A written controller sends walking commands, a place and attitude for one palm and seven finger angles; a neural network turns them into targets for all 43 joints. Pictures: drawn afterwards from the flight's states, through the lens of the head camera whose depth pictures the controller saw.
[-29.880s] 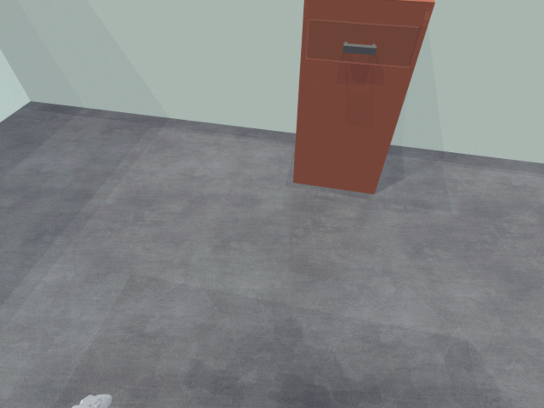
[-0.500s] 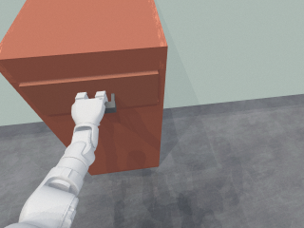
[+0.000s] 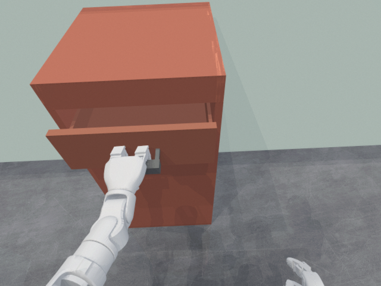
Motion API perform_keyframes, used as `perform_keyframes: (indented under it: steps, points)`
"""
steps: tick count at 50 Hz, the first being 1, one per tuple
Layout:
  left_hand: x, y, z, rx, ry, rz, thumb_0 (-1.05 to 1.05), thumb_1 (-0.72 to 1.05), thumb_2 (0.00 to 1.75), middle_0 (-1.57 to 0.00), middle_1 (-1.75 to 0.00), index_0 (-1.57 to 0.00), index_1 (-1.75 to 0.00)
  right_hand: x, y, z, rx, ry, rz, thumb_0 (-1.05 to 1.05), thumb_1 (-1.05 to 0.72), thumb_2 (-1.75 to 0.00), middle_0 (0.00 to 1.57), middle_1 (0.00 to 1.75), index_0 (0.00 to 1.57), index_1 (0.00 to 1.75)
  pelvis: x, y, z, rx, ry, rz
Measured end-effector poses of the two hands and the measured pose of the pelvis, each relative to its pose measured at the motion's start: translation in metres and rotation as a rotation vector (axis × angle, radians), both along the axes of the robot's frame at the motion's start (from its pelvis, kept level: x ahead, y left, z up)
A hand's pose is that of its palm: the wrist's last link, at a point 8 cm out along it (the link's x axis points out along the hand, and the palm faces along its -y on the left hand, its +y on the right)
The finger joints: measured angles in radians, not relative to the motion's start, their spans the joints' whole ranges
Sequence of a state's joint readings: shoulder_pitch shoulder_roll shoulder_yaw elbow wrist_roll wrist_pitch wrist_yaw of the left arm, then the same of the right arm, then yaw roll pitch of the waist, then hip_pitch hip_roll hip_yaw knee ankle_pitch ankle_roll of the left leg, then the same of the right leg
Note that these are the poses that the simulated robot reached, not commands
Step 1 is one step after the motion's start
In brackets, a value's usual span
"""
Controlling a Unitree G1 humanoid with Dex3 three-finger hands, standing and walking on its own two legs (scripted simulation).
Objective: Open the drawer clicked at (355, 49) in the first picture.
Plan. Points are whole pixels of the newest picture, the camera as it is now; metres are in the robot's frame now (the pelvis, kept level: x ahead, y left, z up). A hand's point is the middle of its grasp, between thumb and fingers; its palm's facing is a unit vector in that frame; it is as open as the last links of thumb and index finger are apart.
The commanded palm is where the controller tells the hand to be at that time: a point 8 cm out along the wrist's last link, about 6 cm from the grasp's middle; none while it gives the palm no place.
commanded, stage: pull the drawer open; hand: left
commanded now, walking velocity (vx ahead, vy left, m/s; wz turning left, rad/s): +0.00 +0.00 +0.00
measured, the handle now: (136, 160) +0.40 +0.15 +0.02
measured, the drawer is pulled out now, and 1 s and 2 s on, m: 0.08 0.20 0.30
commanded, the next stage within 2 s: none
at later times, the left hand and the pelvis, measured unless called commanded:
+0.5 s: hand (130, 204) +0.30 +0.15 +0.00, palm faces +0.00 -0.08 -1.00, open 5.7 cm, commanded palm +0.25 +0.16 +0.05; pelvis -0.02 -0.01 +0.00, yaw +0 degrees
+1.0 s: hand (126, 231) +0.24 +0.15 +0.00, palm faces +0.00 -0.12 -0.99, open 5.8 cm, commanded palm +0.19 +0.16 +0.05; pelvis -0.02 -0.01 +0.00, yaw +0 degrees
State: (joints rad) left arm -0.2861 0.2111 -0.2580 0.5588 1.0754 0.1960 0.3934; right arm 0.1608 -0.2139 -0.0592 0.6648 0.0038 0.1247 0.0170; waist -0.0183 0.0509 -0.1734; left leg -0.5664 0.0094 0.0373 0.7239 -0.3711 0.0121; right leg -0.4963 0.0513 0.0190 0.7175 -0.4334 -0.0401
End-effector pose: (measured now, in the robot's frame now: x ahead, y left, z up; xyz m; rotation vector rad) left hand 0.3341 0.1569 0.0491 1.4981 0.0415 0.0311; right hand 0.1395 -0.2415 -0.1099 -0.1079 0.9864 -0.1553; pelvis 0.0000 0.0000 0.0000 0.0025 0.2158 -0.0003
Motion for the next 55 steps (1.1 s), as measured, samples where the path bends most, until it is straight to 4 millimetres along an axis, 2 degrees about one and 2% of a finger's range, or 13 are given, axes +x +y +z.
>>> perform_keyframes:
  steps: [7, 21, 28, 38, 47, 55]
  points:
    - [-0.021, -0.001, 0.000, -0.004, -0.004, -0.001, 0.02, 0.70, 0.77, -0.31, -1.35, -0.42, -1.35, 0.002, 0.000, 0.002, 0.008, -0.026, 0.018, 0.01, -0.91, -0.90, 0.20, 0.30, 0.20, 0.30, -0.004, -0.004, 0.000, 0.004, -0.020, 0.001]
    - [-0.048, -0.003, 0.000, 0.001, -0.001, -0.001, 0.01, 0.69, 0.77, -0.32, -1.35, -0.42, -1.35, -0.014, -0.007, 0.000, 0.008, -0.036, 0.012, 0.01, -0.91, -0.90, 0.20, 0.30, 0.20, 0.30, -0.016, -0.010, 0.001, 0.012, -0.051, -0.002]
    - [-0.064, -0.003, 0.000, -0.014, -0.002, -0.001, 0.02, 0.69, 0.76, -0.31, -1.35, -0.42, -1.35, -0.016, -0.010, 0.002, 0.015, -0.054, 0.010, 0.01, -0.91, -0.90, 0.20, 0.30, 0.20, 0.30, -0.018, -0.011, 0.002, 0.014, -0.059, -0.009]
    - [-0.093, -0.005, 0.000, -0.025, -0.015, 0.000, 0.02, 0.69, 0.77, -0.30, -1.35, -0.42, -1.35, 0.000, -0.005, 0.007, 0.022, -0.100, 0.051, 0.02, -0.91, -0.90, 0.20, 0.30, 0.19, 0.30, -0.021, -0.012, 0.001, 0.015, -0.080, -0.003]
    - [-0.109, -0.005, 0.001, -0.039, -0.009, 0.003, 0.03, 0.68, 0.76, -0.31, -1.35, -0.42, -1.35, 0.021, 0.007, 0.016, 0.044, -0.164, 0.093, 0.02, -0.91, -0.90, 0.20, 0.30, 0.19, 0.30, -0.022, -0.013, 0.001, 0.018, -0.094, -0.004]
    - [-0.126, -0.006, 0.001, -0.058, -0.013, 0.003, 0.04, 0.68, 0.75, -0.30, -1.35, -0.42, -1.35, 0.029, 0.012, 0.022, 0.052, -0.196, 0.121, 0.02, -0.91, -0.90, 0.20, 0.30, 0.20, 0.30, -0.022, -0.014, 0.001, 0.018, -0.100, -0.006]
